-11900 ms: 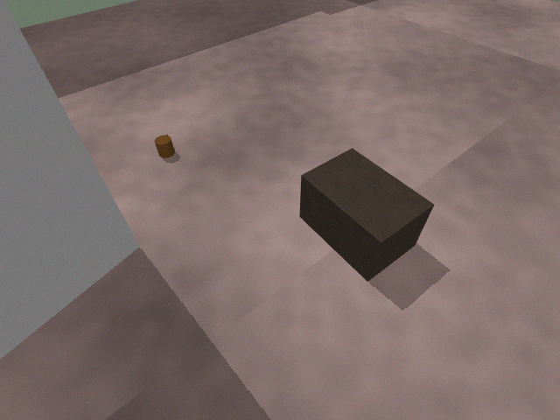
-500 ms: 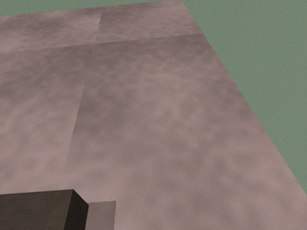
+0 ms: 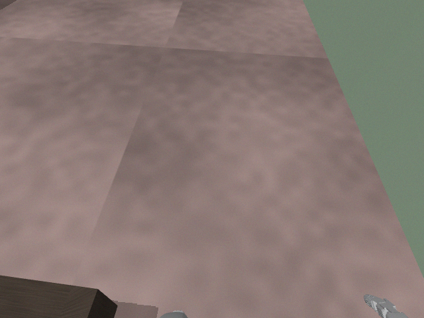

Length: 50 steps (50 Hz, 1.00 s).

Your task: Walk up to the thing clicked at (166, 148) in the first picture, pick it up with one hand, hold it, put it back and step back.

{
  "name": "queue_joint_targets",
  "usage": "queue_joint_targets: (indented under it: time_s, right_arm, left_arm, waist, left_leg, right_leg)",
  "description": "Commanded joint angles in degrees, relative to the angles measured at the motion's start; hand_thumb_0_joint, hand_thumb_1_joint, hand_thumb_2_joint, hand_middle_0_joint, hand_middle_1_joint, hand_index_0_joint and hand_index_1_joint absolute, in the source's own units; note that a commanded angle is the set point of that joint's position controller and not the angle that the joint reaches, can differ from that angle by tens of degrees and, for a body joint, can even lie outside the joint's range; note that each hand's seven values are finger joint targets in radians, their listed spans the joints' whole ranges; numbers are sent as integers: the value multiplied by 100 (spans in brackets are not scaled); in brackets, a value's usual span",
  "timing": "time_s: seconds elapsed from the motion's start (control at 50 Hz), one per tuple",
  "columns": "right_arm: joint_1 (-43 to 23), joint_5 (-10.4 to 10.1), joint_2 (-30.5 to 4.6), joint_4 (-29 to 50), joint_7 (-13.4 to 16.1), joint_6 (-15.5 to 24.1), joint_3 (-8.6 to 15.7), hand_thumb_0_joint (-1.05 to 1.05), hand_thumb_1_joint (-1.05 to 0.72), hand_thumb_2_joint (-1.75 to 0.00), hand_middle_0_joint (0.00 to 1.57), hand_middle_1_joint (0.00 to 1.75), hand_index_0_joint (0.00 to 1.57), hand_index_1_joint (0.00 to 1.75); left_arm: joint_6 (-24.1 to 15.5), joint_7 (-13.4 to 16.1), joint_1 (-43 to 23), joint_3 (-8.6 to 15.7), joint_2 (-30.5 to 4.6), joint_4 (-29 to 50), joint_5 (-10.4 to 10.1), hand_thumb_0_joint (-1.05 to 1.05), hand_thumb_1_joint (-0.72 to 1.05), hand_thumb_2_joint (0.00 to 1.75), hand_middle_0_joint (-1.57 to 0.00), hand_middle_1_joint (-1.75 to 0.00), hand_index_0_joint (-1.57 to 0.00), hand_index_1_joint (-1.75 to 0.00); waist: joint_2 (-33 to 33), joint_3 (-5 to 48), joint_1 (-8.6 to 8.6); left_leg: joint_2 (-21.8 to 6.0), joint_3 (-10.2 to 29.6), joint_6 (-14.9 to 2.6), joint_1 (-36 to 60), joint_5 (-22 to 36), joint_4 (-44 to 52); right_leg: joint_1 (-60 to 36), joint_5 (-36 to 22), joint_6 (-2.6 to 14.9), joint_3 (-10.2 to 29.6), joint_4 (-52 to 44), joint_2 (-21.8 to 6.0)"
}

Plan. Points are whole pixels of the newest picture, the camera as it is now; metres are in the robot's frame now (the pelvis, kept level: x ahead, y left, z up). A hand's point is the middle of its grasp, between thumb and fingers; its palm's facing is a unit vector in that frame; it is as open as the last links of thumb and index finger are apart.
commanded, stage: walk up
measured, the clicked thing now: out of the picture -0.23 +1.76 -0.71
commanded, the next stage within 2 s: stand in 1.88 s
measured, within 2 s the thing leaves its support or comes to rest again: neither
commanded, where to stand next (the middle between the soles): +0.37 -0.03 m, yaw -1 degrees
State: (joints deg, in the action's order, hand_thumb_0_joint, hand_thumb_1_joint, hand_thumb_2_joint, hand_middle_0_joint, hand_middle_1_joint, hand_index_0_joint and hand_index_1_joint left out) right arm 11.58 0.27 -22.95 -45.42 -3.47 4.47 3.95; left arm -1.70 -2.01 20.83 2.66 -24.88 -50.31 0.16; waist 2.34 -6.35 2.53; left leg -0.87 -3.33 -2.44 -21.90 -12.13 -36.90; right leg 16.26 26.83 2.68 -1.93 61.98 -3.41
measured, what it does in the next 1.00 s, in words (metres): walks ahead: right foot, then left foot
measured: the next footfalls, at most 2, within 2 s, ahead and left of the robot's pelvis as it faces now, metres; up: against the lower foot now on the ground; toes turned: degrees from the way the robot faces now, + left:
right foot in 0.34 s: +0.25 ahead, -0.18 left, +0.00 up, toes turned -6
left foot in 0.74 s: +0.40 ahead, +0.09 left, +0.00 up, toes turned +2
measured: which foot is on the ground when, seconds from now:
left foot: down 0.00-0.36, up 0.38-0.72, down 0.74-1.00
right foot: up 0.00-0.32, down 0.34-0.76, up 0.78-1.00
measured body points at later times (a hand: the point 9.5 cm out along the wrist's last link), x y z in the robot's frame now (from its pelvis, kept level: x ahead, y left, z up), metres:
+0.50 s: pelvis +0.17 -0.06 +0.01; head +0.19 -0.08 +0.46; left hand +0.23 +0.27 -0.07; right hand +0.23 -0.38 -0.12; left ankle +0.18 +0.09 -0.66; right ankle +0.21 -0.17 -0.72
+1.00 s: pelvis +0.28 -0.03 +0.00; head +0.30 -0.02 +0.45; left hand +0.32 +0.29 -0.13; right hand +0.39 -0.34 -0.09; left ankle +0.36 +0.09 -0.72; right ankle +0.31 -0.17 -0.71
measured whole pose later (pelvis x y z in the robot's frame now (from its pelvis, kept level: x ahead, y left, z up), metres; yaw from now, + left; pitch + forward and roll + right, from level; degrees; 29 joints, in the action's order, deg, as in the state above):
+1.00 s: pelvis +0.28 -0.03 +0.00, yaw -1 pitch -3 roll +0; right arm 10.1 1.0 -22.0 -48.7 -1.2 2.0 1.3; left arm -1.1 -0.5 16.2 1.6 -23.4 -52.9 0.0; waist 1.7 -6.5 0.7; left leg -2.9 -4.7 -1.3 -20.2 -12.7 -36.1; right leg 20.3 22.9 1.2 -1.7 43.8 -3.1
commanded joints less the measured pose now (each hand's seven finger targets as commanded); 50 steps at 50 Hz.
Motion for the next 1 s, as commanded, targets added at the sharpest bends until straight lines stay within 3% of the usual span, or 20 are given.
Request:
queue_joint_targets:
  time_s: [0.0,0.04,0.12,0.24,0.28,0.3,0.32,0.34,0.36,0.46,0.56,0.64,0.68,0.7,0.72,0.74,0.76,0.84,0.92,0.98]
  right_arm:
    - [587,-104,-1484,258,204,98,386,0,-90,-90,20,30,20,30]
    - [528,-37,-1487,298,190,140,354,0,-90,-90,20,30,20,30]
    - [520,-8,-1668,365,167,173,411,0,-90,-90,20,30,20,30]
    - [472,-3,-1672,398,114,104,388,0,-90,-90,20,30,20,30]
    - [352,1,-1486,424,119,54,315,0,-90,-90,20,30,20,30]
    - [497,10,-1237,424,134,44,205,0,-90,-90,20,30,20,30]
    - [655,-15,-791,515,140,66,62,0,-90,-90,20,30,20,30]
    - [632,-6,-959,482,190,22,81,0,-90,-90,20,30,20,30]
    - [521,40,-1339,346,245,-11,192,0,-90,-90,20,30,20,30]
    - [900,-7,-1224,-73,109,-76,209,0,-90,-90,20,30,20,30]
    - [360,77,-1075,59,-17,-110,227,0,-90,-90,20,30,20,30]
    - [232,74,-875,-16,80,-40,176,0,-90,-90,20,30,20,30]
    - [567,70,-924,-167,151,-20,199,0,-90,-90,20,30,20,30]
    - [839,79,-1141,-247,202,-1,256,0,-90,-90,20,30,20,30]
    - [1184,116,-1674,-254,264,23,395,0,-90,-90,20,30,20,30]
    - [1081,26,-1991,-103,285,7,438,0,-90,-90,20,30,20,30]
    - [909,-47,-1891,-138,279,-22,455,0,-90,-90,20,30,20,30]
    - [96,7,-1472,10,342,-78,254,0,-90,-90,20,30,20,30]
    - [-119,73,-1372,-7,335,-166,162,0,-90,-90,20,30,20,30]
    - [-521,-21,-1241,-1,311,-280,67,0,-90,-90,20,30,20,30]
  left_arm:
    - [-201,29,480,346,-1199,300,-15,0,90,90,-20,-30,-20,-30]
    - [-162,-48,559,356,-1068,247,22,0,90,90,-20,-30,-20,-30]
    - [-151,-165,88,387,-1040,414,101,0,90,90,-20,-30,-20,-30]
    - [-274,-214,-263,447,-981,398,94,0,90,90,-20,-30,-20,-30]
    - [-344,-145,200,499,-1018,230,117,0,90,90,-20,-30,-20,-30]
    - [-395,-85,526,559,-1194,150,137,0,90,90,-20,-30,-20,-30]
    - [-457,-7,969,681,-1624,130,174,0,90,90,-20,-30,-20,-30]
    - [-477,19,887,720,-1990,229,91,0,90,90,-20,-30,-20,-30]
    - [-445,12,588,675,-1928,340,26,0,90,90,-20,-30,-20,-30]
    - [-417,63,-56,482,-1446,508,-15,0,90,90,-20,-30,-20,-30]
    - [-423,26,-41,508,-1483,675,36,0,90,90,-20,-30,-20,-30]
    - [-327,92,-80,375,-1369,655,6,0,90,90,-20,-30,-20,-30]
    - [-256,130,-291,265,-1241,687,-24,0,90,90,-20,-30,-20,-30]
    - [-236,144,-236,168,-1042,716,-32,0,90,90,-20,-30,-20,-30]
    - [-235,151,-12,70,-714,768,-55,0,90,90,-20,-30,-20,-30]
    - [-136,207,293,121,-830,634,-112,0,90,90,-20,-30,-20,-30]
    - [-51,271,168,190,-1168,420,-46,0,90,90,-20,-30,-20,-30]
    - [-33,235,391,182,-1068,69,-50,0,90,90,-20,-30,-20,-30]
    - [-25,223,134,186,-823,-135,7,0,90,90,-20,-30,-20,-30]
    - [-66,275,275,214,-808,-350,42,0,90,90,-20,-30,-20,-30]
  waist:
    - [-887,431,-256]
    - [-1008,396,-188]
    - [-1207,199,-310]
    - [-990,206,-277]
    - [-603,469,63]
    - [-114,681,212]
    - [1340,889,390]
    - [1362,694,339]
    - [655,493,213]
    - [828,327,-145]
    - [682,162,-7]
    - [420,356,-78]
    - [151,549,-330]
    - [-263,764,-480]
    - [-1543,1123,-577]
    - [-1528,1136,-478]
    - [-1064,928,-451]
    - [-1333,568,-131]
    - [-1316,658,-219]
    - [-1084,920,24]
  left_leg:
    - [-1562,1777,-948,1224,143,2042]
    - [-1351,1291,-977,777,337,2094]
    - [-1436,1353,-1181,732,-1079,2345]
    - [-1267,1076,-915,370,-1274,1959]
    - [-1084,829,-662,51,-818,1048]
    - [-759,483,-504,-293,-571,143]
    - [-118,-60,-182,-1051,-831,-1769]
    - [298,69,26,-1952,-1798,-2493]
    - [-87,564,27,-1889,-1800,-2883]
    - [-362,469,148,-1055,-771,-1880]
    - [-431,209,220,-755,-192,-580]
    - [-164,-50,183,249,328,202]
    - [-4,-140,83,1151,702,561]
    - [-100,38,-72,1719,618,828]
    - [-1334,1681,-429,2252,954,1278]
    - [-2284,3303,-1166,2180,560,1876]
    - [-2308,3291,-1379,1644,215,1869]
    - [-1510,1428,-959,773,231,1744]
    - [-1405,1087,-919,307,416,1438]
    - [-1287,915,-683,3,-54,796]
  right_leg:
    - [1538,-525,-22,490,135,-436]
    - [1100,-686,-158,342,-326,-394]
    - [1272,-946,-228,162,-1314,-468]
    - [370,-1459,-158,-156,-2569,-124]
    - [-717,-1519,-95,-261,-3016,125]
    - [-1461,-1095,-11,-82,-3302,113]
    - [-2035,-232,373,1838,-4249,-1119]
    - [-2090,-78,991,3654,-4889,-2114]
    - [-1661,-359,1384,3671,-4674,-2310]
    - [-733,-1669,974,1174,-4544,-1165]
    - [-466,-713,1026,866,-4769,-1171]
    - [-206,-2830,849,408,-3748,-1096]
    - [202,-2809,592,186,-3058,-907]
    - [393,-2696,383,-11,-2354,-623]
    - [1002,-1560,12,-291,-965,-115]
    - [1425,522,-85,-63,-384,476]
    - [1287,767,-47,409,126,177]
    - [928,32,-56,366,-555,-115]
    - [215,-317,-183,29,-1767,29]
    - [-625,-1210,-126,-82,-2942,182]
